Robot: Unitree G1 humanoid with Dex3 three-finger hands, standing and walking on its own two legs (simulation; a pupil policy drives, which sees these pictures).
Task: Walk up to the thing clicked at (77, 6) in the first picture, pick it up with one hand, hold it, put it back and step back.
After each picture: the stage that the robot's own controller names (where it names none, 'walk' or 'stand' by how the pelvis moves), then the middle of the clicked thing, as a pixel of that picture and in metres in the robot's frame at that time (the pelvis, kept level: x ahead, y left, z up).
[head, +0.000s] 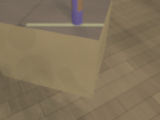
stand; (76, 4) +0.91 +0.05 +0.04
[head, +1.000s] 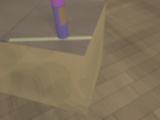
walk; (60, 17) +0.78 +0.16 +0.06
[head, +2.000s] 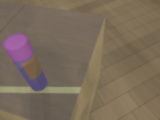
stand; (29, 66) +0.39 +0.21 +0.04
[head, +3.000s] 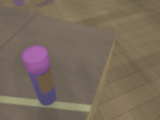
stand; (42, 79) +0.35 +0.15 +0.05
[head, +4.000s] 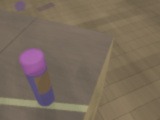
stand; (40, 81) +0.35 +0.17 +0.03
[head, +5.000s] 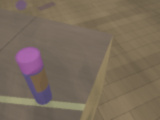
stand; (37, 79) +0.36 +0.18 +0.03
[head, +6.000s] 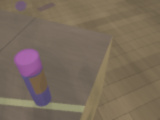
stand; (36, 81) +0.35 +0.18 +0.03
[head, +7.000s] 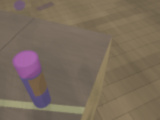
rise first; (35, 83) +0.35 +0.18 +0.03
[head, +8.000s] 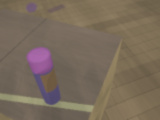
rise first; (46, 79) +0.36 +0.16 +0.04
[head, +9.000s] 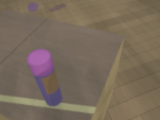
go down; (47, 81) +0.35 +0.16 +0.04
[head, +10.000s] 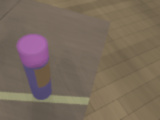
go down; (38, 72) +0.36 +0.14 +0.07
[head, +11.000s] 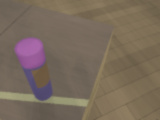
go down; (37, 74) +0.36 +0.15 +0.06
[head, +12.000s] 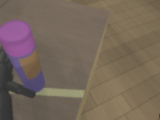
close in; (27, 63) +0.37 +0.16 +0.10
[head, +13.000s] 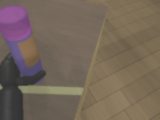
lift; (25, 52) +0.40 +0.16 +0.11
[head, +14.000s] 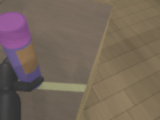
lift; (23, 58) +0.38 +0.17 +0.11
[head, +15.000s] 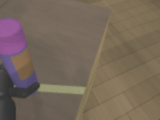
lift; (19, 64) +0.36 +0.18 +0.11
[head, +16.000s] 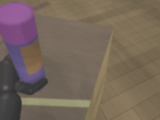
lift; (27, 56) +0.33 +0.14 +0.21
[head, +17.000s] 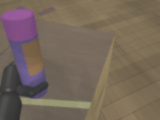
hold; (29, 59) +0.33 +0.16 +0.19
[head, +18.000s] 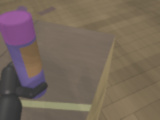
hold; (27, 61) +0.32 +0.16 +0.19
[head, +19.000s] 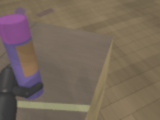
crouch; (24, 61) +0.34 +0.17 +0.17
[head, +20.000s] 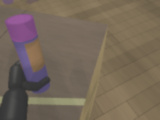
lower; (31, 58) +0.39 +0.15 +0.12
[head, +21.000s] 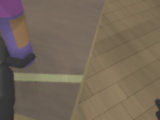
lower; (15, 32) +0.45 +0.17 +0.13
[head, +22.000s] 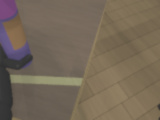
lower; (11, 33) +0.44 +0.18 +0.13
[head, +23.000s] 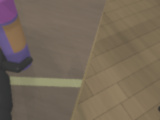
lower; (10, 36) +0.44 +0.18 +0.13
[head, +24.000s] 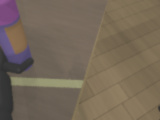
lower; (12, 37) +0.43 +0.18 +0.12
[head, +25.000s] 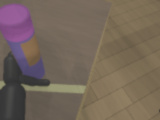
withdraw; (26, 50) +0.40 +0.15 +0.11
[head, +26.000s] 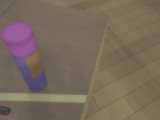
sink last; (29, 63) +0.38 +0.16 +0.10
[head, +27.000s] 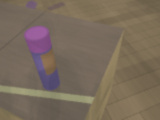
stand; (45, 62) +0.40 +0.16 +0.09
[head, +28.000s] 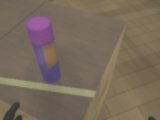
stand; (46, 54) +0.42 +0.15 +0.10
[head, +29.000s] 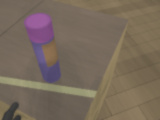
stand; (46, 53) +0.41 +0.15 +0.11
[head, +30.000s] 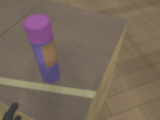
stand; (45, 53) +0.41 +0.15 +0.11
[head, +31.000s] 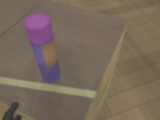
stand; (45, 53) +0.41 +0.15 +0.11
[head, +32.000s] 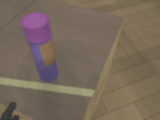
stand; (43, 52) +0.41 +0.15 +0.11
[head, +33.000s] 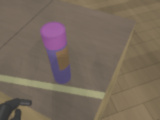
stand; (58, 57) +0.42 +0.10 +0.06
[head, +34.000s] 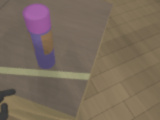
stand; (42, 42) +0.45 +0.16 +0.05
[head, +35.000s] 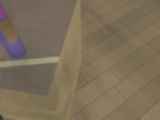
stand; (5, 32) +0.52 +0.28 +0.07
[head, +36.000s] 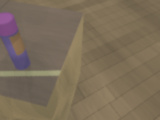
stand; (14, 44) +0.50 +0.29 +0.03
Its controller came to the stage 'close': yes
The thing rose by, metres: 0.17
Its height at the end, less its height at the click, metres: +0.00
